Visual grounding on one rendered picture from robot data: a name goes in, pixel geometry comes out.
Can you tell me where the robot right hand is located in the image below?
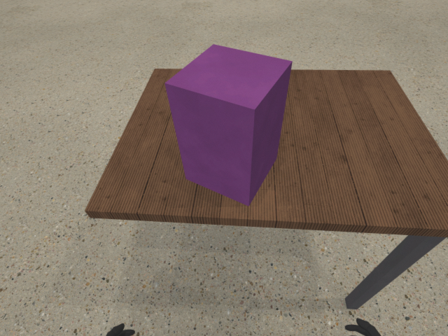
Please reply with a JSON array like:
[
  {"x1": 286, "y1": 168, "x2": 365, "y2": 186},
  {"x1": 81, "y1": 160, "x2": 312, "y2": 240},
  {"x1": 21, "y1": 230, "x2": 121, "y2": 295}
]
[{"x1": 345, "y1": 318, "x2": 381, "y2": 336}]

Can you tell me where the table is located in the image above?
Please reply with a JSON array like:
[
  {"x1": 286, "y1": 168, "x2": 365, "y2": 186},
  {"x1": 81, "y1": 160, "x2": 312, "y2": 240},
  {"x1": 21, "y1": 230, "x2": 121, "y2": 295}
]
[{"x1": 85, "y1": 69, "x2": 448, "y2": 309}]

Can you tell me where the carton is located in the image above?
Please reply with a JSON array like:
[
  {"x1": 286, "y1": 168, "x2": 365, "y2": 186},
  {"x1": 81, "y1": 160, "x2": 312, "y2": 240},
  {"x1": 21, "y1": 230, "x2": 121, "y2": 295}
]
[{"x1": 164, "y1": 44, "x2": 293, "y2": 206}]

